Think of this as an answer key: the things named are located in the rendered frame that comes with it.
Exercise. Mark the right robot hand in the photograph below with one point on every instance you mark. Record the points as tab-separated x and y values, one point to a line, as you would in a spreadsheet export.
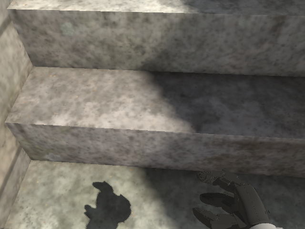
245	207

